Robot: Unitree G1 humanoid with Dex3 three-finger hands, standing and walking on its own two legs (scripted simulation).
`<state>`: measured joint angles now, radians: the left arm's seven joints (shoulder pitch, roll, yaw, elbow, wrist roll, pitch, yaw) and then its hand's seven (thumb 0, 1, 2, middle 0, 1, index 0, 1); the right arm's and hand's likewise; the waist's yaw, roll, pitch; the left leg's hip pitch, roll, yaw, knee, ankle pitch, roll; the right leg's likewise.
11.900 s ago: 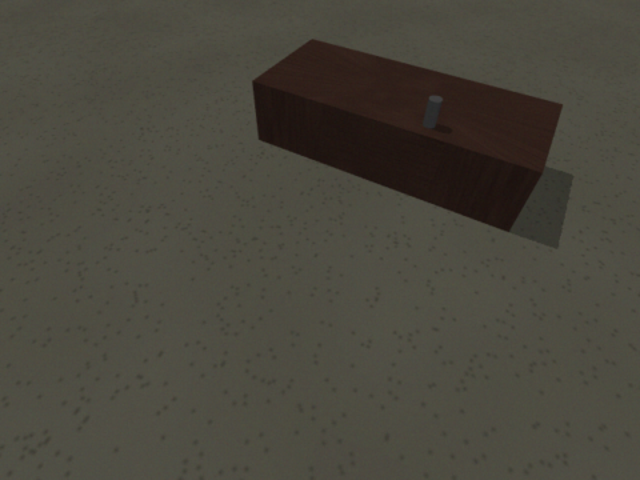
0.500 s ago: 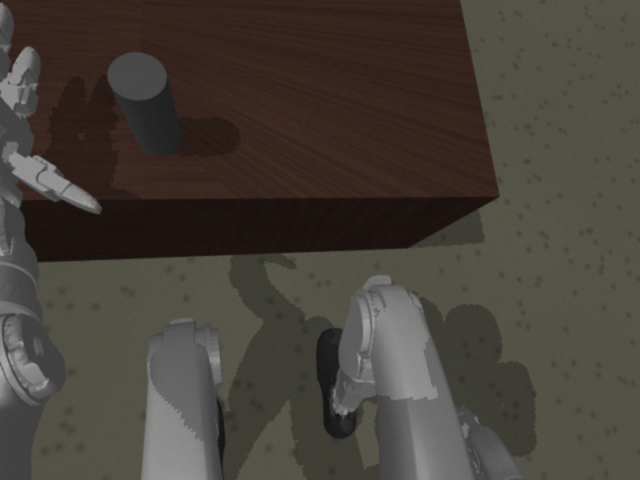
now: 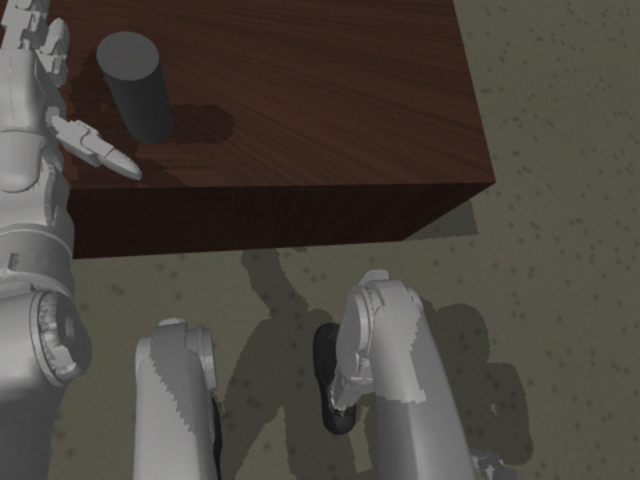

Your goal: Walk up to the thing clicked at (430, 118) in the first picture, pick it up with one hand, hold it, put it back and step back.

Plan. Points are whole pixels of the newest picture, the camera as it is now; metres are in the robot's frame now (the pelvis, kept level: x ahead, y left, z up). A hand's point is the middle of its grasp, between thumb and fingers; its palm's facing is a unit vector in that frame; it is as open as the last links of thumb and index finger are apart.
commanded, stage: close in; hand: left
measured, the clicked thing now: (140, 94) +0.56 +0.11 -0.02
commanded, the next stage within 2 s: close in 0.08 s
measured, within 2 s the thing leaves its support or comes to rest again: leaves its support in 1.50 s
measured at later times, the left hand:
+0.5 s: hand (121, 88) +0.56 +0.13 +0.00, palm faces -0.04 -1.00 -0.01, open 14.8 cm
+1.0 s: hand (131, 82) +0.57 +0.12 +0.00, palm faces -0.05 -1.00 -0.03, open 8.3 cm
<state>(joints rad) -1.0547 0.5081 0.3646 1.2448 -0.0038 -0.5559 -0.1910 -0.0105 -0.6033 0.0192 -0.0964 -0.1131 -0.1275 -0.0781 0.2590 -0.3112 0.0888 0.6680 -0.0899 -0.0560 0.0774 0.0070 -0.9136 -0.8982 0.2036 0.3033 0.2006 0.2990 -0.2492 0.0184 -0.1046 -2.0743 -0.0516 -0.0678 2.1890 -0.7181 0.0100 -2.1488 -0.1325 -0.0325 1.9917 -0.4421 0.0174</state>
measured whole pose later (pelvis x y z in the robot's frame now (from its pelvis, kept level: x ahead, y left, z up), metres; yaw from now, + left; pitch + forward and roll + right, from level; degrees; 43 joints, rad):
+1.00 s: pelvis +0.01 +0.00 +0.01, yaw +1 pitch +36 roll -4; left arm -1.09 0.43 0.30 1.25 0.02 -0.59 -0.08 0.00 -0.02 0.61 -0.92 -0.82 -0.90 -0.80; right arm 0.23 -0.29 0.08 0.65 -0.09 0.00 0.09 0.01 -0.94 -0.90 0.20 0.30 0.20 0.30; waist -0.25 0.02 -0.10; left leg -2.06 -0.06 -0.05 2.16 -0.74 0.01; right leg -2.15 -0.14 -0.02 1.99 -0.47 0.02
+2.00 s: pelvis +0.02 +0.00 +0.07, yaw +1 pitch +36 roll -3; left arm -1.03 0.40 0.25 1.14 -0.01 -0.48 -0.06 0.01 -0.35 1.19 -0.86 -1.24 -0.86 -1.23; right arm 0.25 -0.28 0.05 0.64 -0.05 0.00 0.05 0.01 -0.94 -0.91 0.20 0.30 0.20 0.30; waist -0.22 0.02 -0.15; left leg -1.86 -0.04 -0.04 1.96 -0.72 0.01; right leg -1.95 -0.12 -0.02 1.80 -0.48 0.03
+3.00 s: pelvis +0.04 -0.01 +0.14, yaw +1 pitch +34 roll -2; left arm -0.89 0.36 0.25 1.04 -0.07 -0.47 -0.11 0.01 -0.36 1.19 -0.87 -1.23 -0.87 -1.22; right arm 0.25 -0.26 0.04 0.64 -0.02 0.00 0.02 0.01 -0.95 -0.91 0.20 0.30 0.20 0.30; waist -0.18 0.02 -0.16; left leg -1.61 -0.02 -0.04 1.73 -0.71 0.00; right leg -1.72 -0.10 -0.03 1.61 -0.47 0.02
